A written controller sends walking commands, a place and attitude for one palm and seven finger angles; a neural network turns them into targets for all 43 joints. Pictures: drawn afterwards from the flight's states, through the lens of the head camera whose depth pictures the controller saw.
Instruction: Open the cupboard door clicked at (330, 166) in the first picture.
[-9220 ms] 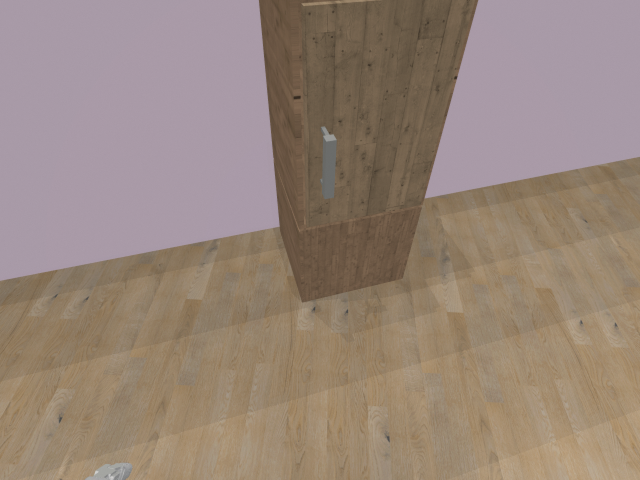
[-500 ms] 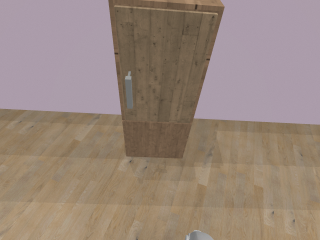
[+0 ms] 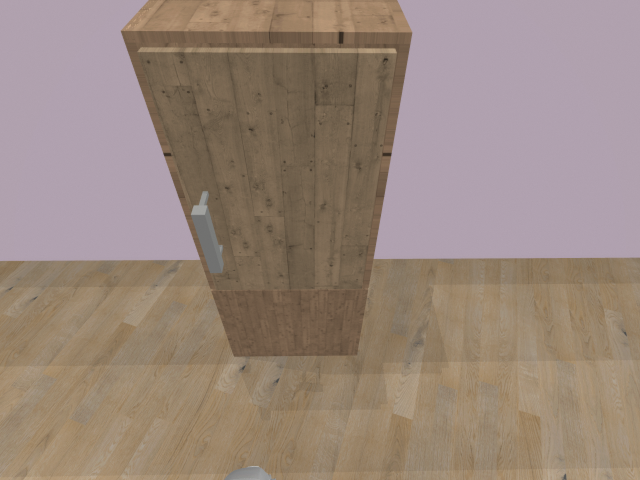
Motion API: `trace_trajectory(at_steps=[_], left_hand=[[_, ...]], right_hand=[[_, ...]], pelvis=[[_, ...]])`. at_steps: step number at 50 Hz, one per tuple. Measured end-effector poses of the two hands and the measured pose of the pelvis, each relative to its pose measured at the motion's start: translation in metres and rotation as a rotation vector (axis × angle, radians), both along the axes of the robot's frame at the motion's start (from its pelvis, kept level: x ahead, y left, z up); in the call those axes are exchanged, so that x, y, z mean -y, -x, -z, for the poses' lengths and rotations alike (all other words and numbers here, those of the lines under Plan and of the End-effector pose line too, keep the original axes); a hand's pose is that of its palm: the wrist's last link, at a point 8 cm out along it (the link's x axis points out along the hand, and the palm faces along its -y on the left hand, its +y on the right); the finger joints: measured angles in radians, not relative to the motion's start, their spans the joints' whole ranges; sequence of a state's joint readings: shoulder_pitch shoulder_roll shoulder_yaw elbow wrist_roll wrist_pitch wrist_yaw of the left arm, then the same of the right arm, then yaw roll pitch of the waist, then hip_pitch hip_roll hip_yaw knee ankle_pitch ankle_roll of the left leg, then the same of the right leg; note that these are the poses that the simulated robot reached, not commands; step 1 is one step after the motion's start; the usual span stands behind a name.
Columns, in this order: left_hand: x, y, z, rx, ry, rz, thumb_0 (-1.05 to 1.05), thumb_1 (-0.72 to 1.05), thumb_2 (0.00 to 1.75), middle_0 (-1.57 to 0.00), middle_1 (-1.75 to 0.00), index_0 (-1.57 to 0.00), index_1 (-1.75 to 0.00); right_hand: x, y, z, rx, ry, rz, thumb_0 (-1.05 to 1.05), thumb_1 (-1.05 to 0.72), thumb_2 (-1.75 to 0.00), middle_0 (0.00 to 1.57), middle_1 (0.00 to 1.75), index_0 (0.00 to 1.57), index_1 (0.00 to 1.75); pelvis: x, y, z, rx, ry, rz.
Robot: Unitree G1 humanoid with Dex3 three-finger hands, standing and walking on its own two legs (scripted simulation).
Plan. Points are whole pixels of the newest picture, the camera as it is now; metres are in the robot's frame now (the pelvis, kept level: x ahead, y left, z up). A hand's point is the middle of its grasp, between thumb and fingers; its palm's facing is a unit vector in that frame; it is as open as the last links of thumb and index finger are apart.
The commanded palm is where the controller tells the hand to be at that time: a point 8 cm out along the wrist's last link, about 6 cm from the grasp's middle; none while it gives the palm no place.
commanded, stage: come to a stop and stand still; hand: left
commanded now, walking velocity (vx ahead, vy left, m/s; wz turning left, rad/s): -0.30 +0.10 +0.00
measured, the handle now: (210, 233) +0.59 +0.25 -0.10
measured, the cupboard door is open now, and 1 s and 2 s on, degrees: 0 0 0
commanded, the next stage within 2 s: look again from close up in 1.24 s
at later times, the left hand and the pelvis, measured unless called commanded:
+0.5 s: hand out of the picture +0.03 +0.19 -0.18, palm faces +0.02 -0.96 -0.28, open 7.4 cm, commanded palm none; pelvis +0.00 -0.02 -0.01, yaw -2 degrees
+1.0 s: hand out of the picture -0.02 +0.13 -0.17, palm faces +0.04 -0.98 -0.19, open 7.3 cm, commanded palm none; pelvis -0.04 -0.04 +0.00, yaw -1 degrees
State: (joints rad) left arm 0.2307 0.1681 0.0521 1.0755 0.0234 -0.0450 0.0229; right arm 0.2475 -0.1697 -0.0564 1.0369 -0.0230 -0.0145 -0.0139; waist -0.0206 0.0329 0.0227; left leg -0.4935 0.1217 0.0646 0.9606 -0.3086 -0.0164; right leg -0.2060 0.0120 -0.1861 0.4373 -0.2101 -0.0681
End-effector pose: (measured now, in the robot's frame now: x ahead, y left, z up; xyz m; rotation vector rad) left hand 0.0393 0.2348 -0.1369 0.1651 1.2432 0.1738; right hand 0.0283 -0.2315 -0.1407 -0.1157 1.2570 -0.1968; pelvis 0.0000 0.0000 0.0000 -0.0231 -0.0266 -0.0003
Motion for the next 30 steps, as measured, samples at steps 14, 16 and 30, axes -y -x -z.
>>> trace_trajectory(at_steps=[14,16,30], left_hand=[[0.006,0.011,0.021,-0.178,0.087,-0.062,0.0,0.91,0.9,-0.2,-0.3,-0.2,-0.3],[0.003,0.012,0.017,-0.189,0.067,-0.052,0.0,0.91,0.9,-0.2,-0.3,-0.2,-0.3],[0.024,0.022,-0.003,-0.084,-0.058,-0.006,0.0,0.91,0.9,-0.2,-0.3,-0.2,-0.3]], right_hand=[[-0.043,-0.102,-0.007,0.086,0.004,-0.086,-0.01,-0.92,-0.9,0.2,0.3,0.2,0.29],[-0.04,-0.1,-0.005,0.085,-0.002,-0.075,-0.01,-0.92,-0.9,0.2,0.3,0.2,0.3],[0.039,-0.015,0.016,-0.028,-0.018,0.014,0.0,-0.91,-0.9,0.2,0.3,0.2,0.29]], pelvis=[[-0.02,-0.039,0.003,0.002,-0.024,0.029],[-0.018,-0.033,0.003,-0.008,-0.023,0.032],[0.032,0.005,0.007,-0.004,-0.039,0.025]])
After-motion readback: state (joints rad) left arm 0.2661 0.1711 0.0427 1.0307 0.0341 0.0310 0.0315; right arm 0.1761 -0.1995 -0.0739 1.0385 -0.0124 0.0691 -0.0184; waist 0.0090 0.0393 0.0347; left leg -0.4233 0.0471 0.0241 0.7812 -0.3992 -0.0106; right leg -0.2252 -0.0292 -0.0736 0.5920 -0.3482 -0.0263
